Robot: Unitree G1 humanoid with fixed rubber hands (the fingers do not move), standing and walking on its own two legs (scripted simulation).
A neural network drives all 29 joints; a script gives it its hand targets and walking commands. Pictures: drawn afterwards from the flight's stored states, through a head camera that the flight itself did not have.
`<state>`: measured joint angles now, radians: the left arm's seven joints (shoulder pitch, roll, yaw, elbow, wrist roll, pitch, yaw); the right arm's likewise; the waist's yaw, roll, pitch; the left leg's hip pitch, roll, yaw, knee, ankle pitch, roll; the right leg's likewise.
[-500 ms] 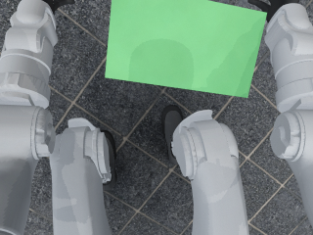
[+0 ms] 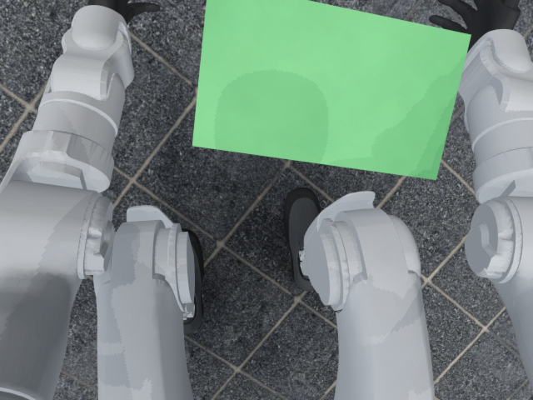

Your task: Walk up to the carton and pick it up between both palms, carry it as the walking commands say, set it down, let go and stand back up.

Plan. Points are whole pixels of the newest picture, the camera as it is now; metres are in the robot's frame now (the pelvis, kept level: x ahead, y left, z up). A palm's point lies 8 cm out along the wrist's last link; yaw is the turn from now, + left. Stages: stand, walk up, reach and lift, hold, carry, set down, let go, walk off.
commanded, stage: reach and lift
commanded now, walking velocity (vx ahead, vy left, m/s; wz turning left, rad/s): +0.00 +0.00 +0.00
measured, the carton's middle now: (302, 103) +0.44 -0.10 -0.23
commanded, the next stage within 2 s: none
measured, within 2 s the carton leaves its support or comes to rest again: leaves its support in 1.20 s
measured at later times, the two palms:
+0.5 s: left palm (130, 16) +0.54 +0.10 -0.17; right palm (428, 37) +0.50 -0.24 -0.16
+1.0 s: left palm (129, 12) +0.55 +0.11 -0.17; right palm (414, 45) +0.49 -0.22 -0.16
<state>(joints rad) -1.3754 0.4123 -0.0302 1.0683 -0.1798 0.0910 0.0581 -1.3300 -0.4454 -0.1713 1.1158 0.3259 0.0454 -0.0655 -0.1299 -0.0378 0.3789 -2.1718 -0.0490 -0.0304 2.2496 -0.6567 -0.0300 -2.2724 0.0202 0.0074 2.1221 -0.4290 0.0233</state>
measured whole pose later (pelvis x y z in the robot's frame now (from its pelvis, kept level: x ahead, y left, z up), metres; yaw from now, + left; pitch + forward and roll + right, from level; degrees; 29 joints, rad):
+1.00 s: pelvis -0.02 +0.01 +0.00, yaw +2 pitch +31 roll -2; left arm -1.50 0.39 -0.12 1.13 -0.25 0.12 0.04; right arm -1.39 -0.33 -0.16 1.09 0.29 0.08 0.00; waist -0.15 0.00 0.46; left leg -2.19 -0.09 -0.02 2.24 -0.58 -0.01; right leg -2.25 -0.02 0.02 2.11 -0.40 0.04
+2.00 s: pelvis -0.02 +0.01 +0.06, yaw +3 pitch +25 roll +0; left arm -1.35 0.32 0.18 0.69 -0.11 0.39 0.00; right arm -1.29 -0.22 -0.40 0.58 0.06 0.42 0.02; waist -0.14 0.02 0.52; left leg -1.91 -0.09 0.01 2.05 -0.59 0.00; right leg -1.98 0.00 0.07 1.96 -0.42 0.06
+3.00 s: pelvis -0.03 +0.02 +0.16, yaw +1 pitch +18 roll +1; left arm -1.20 0.25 0.20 0.57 -0.07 0.45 -0.02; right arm -1.13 -0.17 -0.41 0.43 0.01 0.49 0.06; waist -0.15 0.02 0.52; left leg -1.52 -0.08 0.03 1.71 -0.52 0.03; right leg -1.58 0.02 0.11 1.62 -0.36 0.09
